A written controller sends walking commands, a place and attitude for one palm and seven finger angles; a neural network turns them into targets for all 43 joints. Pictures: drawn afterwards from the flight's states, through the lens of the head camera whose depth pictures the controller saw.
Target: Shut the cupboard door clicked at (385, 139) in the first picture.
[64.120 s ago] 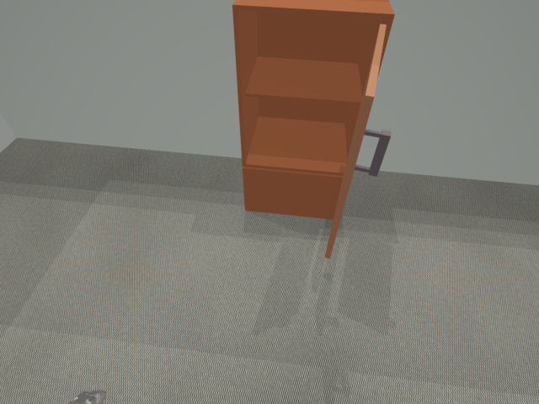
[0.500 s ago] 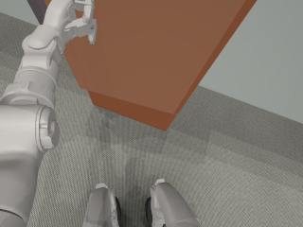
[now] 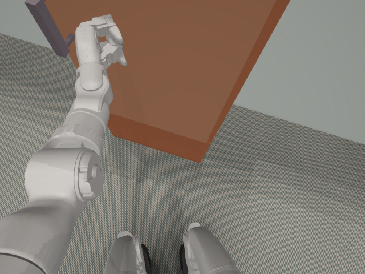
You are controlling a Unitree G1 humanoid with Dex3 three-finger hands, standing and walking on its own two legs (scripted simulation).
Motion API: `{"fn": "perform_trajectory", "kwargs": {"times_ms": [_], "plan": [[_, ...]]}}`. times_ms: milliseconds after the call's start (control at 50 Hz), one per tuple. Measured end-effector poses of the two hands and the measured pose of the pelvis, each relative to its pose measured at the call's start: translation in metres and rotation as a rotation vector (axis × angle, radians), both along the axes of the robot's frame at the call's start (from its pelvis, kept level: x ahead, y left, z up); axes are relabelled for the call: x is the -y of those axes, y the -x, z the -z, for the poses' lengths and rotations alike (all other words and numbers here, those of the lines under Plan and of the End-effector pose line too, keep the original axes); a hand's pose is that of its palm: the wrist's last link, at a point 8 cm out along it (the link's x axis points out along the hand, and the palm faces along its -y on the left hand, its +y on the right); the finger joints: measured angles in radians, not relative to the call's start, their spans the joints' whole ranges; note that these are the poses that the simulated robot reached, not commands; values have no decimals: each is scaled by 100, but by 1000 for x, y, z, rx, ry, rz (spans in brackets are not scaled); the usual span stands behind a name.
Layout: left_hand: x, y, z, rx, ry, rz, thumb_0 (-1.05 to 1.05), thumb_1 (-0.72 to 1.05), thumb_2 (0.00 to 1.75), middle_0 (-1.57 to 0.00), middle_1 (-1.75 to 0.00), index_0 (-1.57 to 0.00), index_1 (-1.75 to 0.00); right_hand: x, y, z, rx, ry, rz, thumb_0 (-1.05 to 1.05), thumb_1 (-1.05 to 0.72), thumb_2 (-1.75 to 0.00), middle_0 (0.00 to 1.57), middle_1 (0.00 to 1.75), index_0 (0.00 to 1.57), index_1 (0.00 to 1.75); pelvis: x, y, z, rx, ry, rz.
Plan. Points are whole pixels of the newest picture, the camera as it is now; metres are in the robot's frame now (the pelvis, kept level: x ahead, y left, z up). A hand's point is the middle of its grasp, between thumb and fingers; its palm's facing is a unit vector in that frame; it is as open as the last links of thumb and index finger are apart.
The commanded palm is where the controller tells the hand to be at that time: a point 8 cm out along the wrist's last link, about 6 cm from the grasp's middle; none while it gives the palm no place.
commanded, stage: pull the fist back off the door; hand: left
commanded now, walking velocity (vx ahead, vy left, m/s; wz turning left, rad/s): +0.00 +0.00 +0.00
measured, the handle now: (55, 23) +0.64 +0.16 +0.08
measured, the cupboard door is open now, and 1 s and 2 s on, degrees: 0 0 0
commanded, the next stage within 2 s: draw the hand back to the body in 0.50 s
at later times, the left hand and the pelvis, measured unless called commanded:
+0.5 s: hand (118, 88) +0.46 +0.04 +0.09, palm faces -0.01 -1.00 -0.03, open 3.1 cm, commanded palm +0.45 +0.10 +0.09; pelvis +0.01 -0.01 +0.03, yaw +2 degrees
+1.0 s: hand (61, 111) +0.39 +0.12 +0.15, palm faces +0.01 -1.00 -0.03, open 3.1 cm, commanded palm +0.35 +0.17 +0.15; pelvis +0.01 +0.00 +0.07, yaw +1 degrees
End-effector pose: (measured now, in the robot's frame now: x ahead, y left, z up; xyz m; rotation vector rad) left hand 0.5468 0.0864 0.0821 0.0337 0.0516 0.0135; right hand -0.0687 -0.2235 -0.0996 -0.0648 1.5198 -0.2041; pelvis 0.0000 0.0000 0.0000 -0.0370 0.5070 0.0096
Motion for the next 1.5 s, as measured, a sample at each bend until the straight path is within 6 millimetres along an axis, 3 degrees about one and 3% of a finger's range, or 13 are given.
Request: {"fn": "perform_trajectory", "kwargs": {"times_ms": [180, 380, 540, 620, 720, 840, 940, 1020, 1120, 1300, 1400, 1500], "plan": [[-14, 28, -10, 39, -1, -17, 2, 91, 90, -130, -150, -130, -150, 21, -30, -13, 51, 6, -25, 0, -91, -90, 20, 29, 20, 30, 9, -14, -20, 59, -26, 4], [-20, 82, -6, 80, 2, 12, 2, 90, 90, -130, -150, -130, -150, 53, -107, -16, 210, 63, -117, 0, -91, -90, 20, 29, 20, 30, 13, -17, -28, 116, -36, -18], [-10, 104, -7, 83, -5, 20, 2, 90, 90, -130, -150, -130, -150, 49, -155, -15, 353, 70, -160, 0, -91, -90, 20, 29, 20, 30, 13, -9, -28, 152, -42, -24], [-13, 98, -13, 98, -3, 2, 2, 89, 90, -130, -150, -131, -150, 43, -157, -12, 381, 65, -156, 0, -91, -90, 20, 29, 20, 30, 14, -4, -25, 150, -42, -23], [-27, 98, -23, 122, -4, -8, 2, 89, 90, -130, -150, -130, -150, 34, -139, -8, 353, 38, -122, 0, -91, -90, 20, 29, 20, 30, 12, -2, -26, 155, -44, -8], [-57, 130, -34, 80, -10, -21, 2, 90, 90, -130, -150, -130, -150, 23, -116, -21, 306, 5, -71, 0, -91, -90, 20, 29, 20, 30, 8, -7, -46, 218, -48, 8], [-77, 160, -53, 103, 5, -16, 2, 90, 90, -130, -150, -130, -150, 23, -122, -42, 334, 31, -75, 1, -91, -90, 20, 29, 20, 30, 5, -12, -62, 279, -41, -2], [-85, 179, -69, 132, 4, 12, 2, 90, 90, -130, -150, -130, -150, 26, -146, -57, 414, 63, -94, 1, -91, -90, 20, 29, 20, 30, 0, -14, -70, 318, -35, -10], [-97, 203, -82, 127, 4, 28, 2, 90, 90, -128, -149, -129, -148, 23, -192, -78, 567, 82, -125, 1, -91, -90, 20, 29, 20, 30, -5, -17, -77, 366, -35, -9], [-135, 252, -111, 50, -162, -64, 2, 89, 90, -113, -132, -114, -131, -10, -272, -126, 764, 74, -185, 1, -91, -90, 20, 29, 20, 30, -12, -24, -99, 476, -43, -21], [-160, 275, -129, 43, -197, -159, 2, 89, 90, -101, -118, -101, -118, -33, -299, -143, 829, 43, -249, 1, -91, -90, 20, 29, 20, 30, -16, -29, -108, 519, -44, -33], [-180, 298, -147, 59, -232, -235, 2, 89, 90, -87, -104, -88, -103, -49, -309, -148, 851, 12, -294, 1, -91, -90, 20, 29, 20, 30, -19, -35, -112, 544, -47, -38]]}}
